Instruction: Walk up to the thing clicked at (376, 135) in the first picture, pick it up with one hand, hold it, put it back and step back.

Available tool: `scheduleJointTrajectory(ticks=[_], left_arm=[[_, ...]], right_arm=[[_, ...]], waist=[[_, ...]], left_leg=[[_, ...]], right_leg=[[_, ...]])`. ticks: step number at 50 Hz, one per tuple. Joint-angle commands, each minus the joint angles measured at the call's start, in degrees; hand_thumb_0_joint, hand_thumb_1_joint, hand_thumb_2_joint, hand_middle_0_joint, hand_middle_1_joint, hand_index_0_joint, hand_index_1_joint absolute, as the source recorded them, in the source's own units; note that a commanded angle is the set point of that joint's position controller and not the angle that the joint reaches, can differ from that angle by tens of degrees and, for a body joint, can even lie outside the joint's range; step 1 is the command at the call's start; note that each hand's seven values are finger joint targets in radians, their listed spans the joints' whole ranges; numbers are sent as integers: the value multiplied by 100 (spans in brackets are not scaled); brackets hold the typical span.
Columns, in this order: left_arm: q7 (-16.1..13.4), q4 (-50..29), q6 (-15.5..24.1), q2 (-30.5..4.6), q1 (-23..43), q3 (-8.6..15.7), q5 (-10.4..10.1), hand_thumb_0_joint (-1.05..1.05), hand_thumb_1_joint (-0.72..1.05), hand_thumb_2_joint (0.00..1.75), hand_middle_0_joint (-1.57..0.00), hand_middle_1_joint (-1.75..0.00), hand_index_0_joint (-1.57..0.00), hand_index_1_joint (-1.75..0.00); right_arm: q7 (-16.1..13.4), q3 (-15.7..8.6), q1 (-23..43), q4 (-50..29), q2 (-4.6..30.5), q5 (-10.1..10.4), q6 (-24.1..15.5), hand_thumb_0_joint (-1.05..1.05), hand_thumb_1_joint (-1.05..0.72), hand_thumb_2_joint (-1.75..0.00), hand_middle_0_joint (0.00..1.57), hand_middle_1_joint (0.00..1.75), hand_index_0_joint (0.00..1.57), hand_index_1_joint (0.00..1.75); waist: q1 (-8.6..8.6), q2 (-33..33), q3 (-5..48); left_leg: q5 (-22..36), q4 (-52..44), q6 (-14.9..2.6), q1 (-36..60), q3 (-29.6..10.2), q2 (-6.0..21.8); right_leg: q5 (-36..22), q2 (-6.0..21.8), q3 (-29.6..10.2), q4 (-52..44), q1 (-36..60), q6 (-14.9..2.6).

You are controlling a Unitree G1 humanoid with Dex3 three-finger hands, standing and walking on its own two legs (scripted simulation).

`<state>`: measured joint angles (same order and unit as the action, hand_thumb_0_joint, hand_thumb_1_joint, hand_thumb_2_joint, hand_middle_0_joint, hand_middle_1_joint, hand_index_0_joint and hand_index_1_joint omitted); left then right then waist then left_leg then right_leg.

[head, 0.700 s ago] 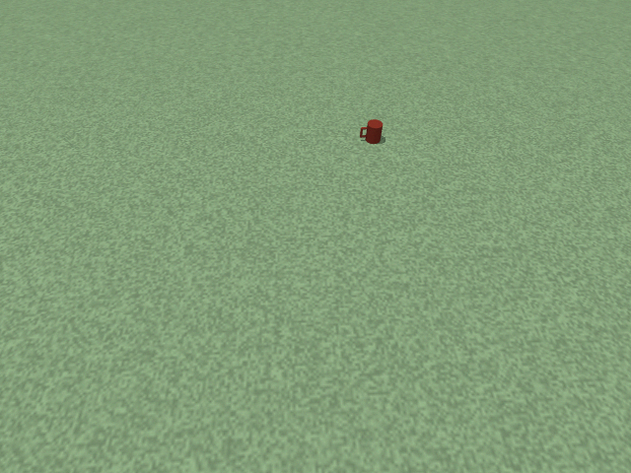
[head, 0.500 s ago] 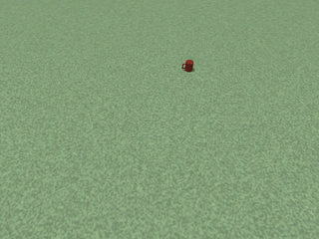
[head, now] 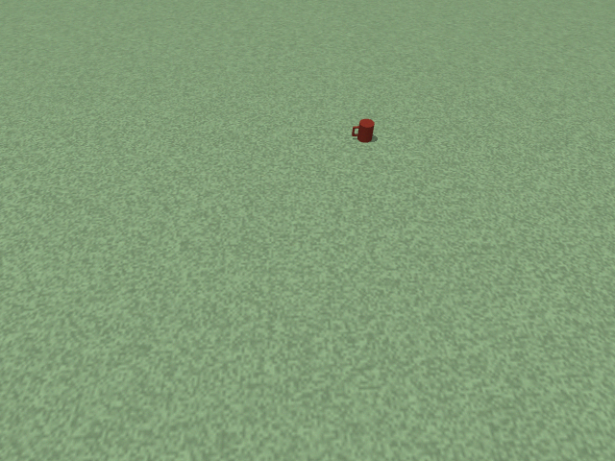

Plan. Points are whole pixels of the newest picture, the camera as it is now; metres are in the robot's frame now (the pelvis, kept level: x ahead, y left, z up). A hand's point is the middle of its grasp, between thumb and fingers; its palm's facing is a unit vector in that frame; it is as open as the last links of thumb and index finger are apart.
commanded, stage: stand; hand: left
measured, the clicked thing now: (362, 130) +1.76 -0.31 -0.73
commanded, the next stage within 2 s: walk up in 0.42 s
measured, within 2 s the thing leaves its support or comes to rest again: neither
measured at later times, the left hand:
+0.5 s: hand out of the picture +0.07 +0.26 -0.15, palm faces -0.06 -0.94 -0.33, open 7.4 cm
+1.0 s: hand (210, 405) +0.22 +0.16 -0.14, palm faces -0.17 -0.92 -0.35, open 7.4 cm
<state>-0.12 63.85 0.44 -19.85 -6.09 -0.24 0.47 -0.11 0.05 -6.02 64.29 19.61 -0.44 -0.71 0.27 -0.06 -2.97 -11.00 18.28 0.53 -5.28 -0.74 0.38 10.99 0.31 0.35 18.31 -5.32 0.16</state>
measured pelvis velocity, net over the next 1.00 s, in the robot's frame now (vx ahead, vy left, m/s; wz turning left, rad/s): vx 0.15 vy -0.11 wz -0.21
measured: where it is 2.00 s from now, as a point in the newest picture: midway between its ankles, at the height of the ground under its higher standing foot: (372, 327)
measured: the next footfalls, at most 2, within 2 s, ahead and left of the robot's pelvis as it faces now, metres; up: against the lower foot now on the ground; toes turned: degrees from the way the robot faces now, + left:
right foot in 0.74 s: +0.15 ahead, -0.23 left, +0.00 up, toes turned -14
left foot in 1.16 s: +0.42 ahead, -0.01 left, +0.00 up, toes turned -7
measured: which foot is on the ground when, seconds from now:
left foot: down 0.00-0.74, up 0.76-1.00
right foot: down 0.00-0.46, up 0.48-0.72, down 0.74-1.00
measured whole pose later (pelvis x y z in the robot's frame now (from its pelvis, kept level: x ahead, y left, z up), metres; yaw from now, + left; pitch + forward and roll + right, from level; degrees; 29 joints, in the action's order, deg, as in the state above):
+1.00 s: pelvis +0.15 -0.11 -0.01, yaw -12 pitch -3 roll -1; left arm 4.5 53.4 3.0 -22.6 -19.8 3.5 0.6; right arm 5.3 -4.3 -12.7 53.3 25.1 -1.7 -2.7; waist -2.5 3.0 -1.4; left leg -15.8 49.7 -0.1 -28.9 2.4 5.8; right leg 15.3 -1.1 2.3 25.0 -7.5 -2.0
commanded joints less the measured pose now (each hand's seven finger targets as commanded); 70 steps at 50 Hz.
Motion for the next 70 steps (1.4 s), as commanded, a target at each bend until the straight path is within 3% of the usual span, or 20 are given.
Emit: scheduleJointTrajectory(ticks=[1,20,21,22,24,25,28,32,36,37,38,39,44,51,56,57,59,60,64,70], left_arm=[[-55,-346,146,-1200,217,237,10,0,90,90,-20,-30,-20,-30],[-55,-348,145,-1248,183,237,-3,0,90,90,-20,-30,-20,-30],[192,-844,163,-1847,-136,700,148,0,90,90,-20,-30,-20,-30],[305,-901,112,-1673,302,661,164,0,90,90,-20,-30,-20,-30],[415,-1349,95,-1378,1126,641,222,0,90,90,-20,-30,-20,-30],[435,-1399,134,-1450,990,661,199,0,90,90,-20,-30,-20,-30],[638,-1247,123,-1570,-32,737,119,0,90,90,-20,-30,-20,-30],[774,-1266,98,-1493,-141,796,108,0,90,90,-20,-30,-20,-30],[608,-875,227,-1722,-1345,949,184,0,90,90,-20,-30,-20,-30],[472,-746,291,-2106,-2221,1111,196,0,90,90,-20,-30,-20,-30],[401,-959,350,-2658,-2327,1158,176,0,90,90,-20,-30,-20,-30],[418,-1201,350,-2793,-1556,1110,63,0,90,90,-20,-30,-20,-30],[349,-1479,437,-2083,-779,866,-28,0,90,90,-20,-30,-20,-30],[346,-1776,546,-2105,-849,872,13,0,90,90,-20,-30,-20,-30],[336,-1840,527,-1911,-668,753,36,0,90,90,-20,-30,-20,-30],[338,-1833,517,-1647,-1001,675,55,0,90,90,-20,-30,-20,-30],[238,-1850,508,-1436,-1331,578,-60,0,90,90,-20,-30,-20,-30],[169,-1769,504,-1788,-1146,578,1,0,90,90,-20,-30,-20,-30],[343,-1504,454,-1708,-1149,622,-103,0,90,90,-20,-30,-20,-30],[577,-1789,389,-1511,-277,594,-12,0,90,90,-20,-30,-20,-30]], right_arm=[[-66,-237,213,-356,1228,5,-110,0,-90,-90,20,30,20,30],[-49,-228,131,-345,1196,3,-93,0,-90,-90,20,30,20,30],[50,-658,-307,-774,1927,-171,-286,0,-90,-90,20,30,20,30],[95,-752,-505,-663,1996,-211,-329,0,-90,-90,20,30,20,30],[89,-927,-980,-743,2249,-206,-407,0,-90,-90,20,30,20,30],[71,-944,-754,-893,2289,-187,-472,0,-90,-90,20,30,20,30],[112,-902,-148,-1251,2109,-242,-540,0,-90,-90,20,30,20,30],[205,-911,147,-1418,2087,-303,-529,0,-90,-90,20,30,20,30],[227,-807,44,-1432,1798,-265,-389,0,-90,-90,20,30,20,30],[243,-636,-181,-1473,1395,-242,-369,0,-90,-90,20,30,20,30],[273,-513,43,-1838,1168,-91,-404,0,-90,-90,20,30,20,30],[244,-664,235,-1808,1737,-140,-370,0,-90,-90,20,30,20,30],[413,-745,-736,-1314,1838,-65,-336,0,-90,-90,20,30,20,30],[535,-766,-116,-1791,1621,-134,-363,0,-90,-90,20,30,20,30],[430,-914,-1088,-1564,1670,-147,-517,0,-90,-90,20,30,20,30],[358,-1018,-1886,-1372,1919,-174,-567,0,-90,-90,20,30,20,30],[260,-1163,-2088,-1574,2584,-117,-624,0,-90,-90,20,30,20,30],[274,-1154,-1578,-1715,2555,13,-605,0,-90,-90,20,30,20,30],[232,-823,-1134,-1842,1926,18,-656,0,-90,-90,20,30,20,30],[268,-824,-1198,-1922,2082,-18,-687,0,-90,-90,20,30,20,30]], waist=[[-28,41,536],[-23,-65,340],[103,-160,1021],[344,221,429],[729,939,-394],[515,609,-460],[-70,712,113],[-166,1013,-266],[-691,-410,229],[-1118,-1788,532],[-1077,-2557,389],[-738,-1279,-203],[-92,-854,-280],[-244,-549,-355],[325,108,177],[651,995,694],[595,1654,868],[380,921,469],[74,772,-116],[193,776,-162]], left_leg=[[1183,-198,-172,105,-467,697],[762,-303,-160,-68,-493,669],[-2192,281,-579,599,-464,651],[-3165,46,-732,862,-795,866],[-3385,-1159,-1448,880,-2378,2466],[-3086,-1245,-1544,614,-2592,2714],[-2923,-1226,-1301,405,-1354,2087],[-2497,-936,-941,-940,-53,1512],[-2174,1566,-717,-1918,760,1003],[-1921,3696,-525,-2692,1066,416],[-2413,4901,-230,-3955,598,-261],[-1938,5073,-148,-3676,-99,420],[-639,3955,-165,-2612,-94,785],[33,2134,31,-2421,90,796],[7,1259,-137,49,620,309],[-651,905,-374,1218,328,385],[-2817,-844,-1261,1545,-3962,2578],[-3071,-898,-1539,746,-3832,2756],[-879,-625,-1187,-366,-981,1828],[-713,-721,-1322,-435,-70,1632]], right_leg=[[-1197,720,-499,-191,98,-175],[-721,706,-536,-295,3,-183],[2016,372,-753,278,-679,-390],[2535,278,-573,794,-2103,-362],[1582,257,-404,3001,-3905,-178],[1423,547,-863,3391,-3916,-206],[1166,747,-485,3223,-3053,-72],[748,602,100,2154,-1524,-12],[463,21,732,1439,615,-90],[1950,323,-305,665,1402,-317],[3703,1830,-3695,-1089,1159,-966],[4589,2504,-4604,-1495,-2,-1497],[2707,1385,-1972,-988,-857,-1080],[1986,1293,-1267,-852,-858,-1144],[207,918,-547,920,-1580,-911],[-453,486,-154,2729,-1983,-714],[1857,-591,-499,5171,-3705,-380],[1610,-83,-897,5534,-3647,-402],[738,532,-642,4387,-3040,-138],[81,639,-35,2372,-2570,-14]])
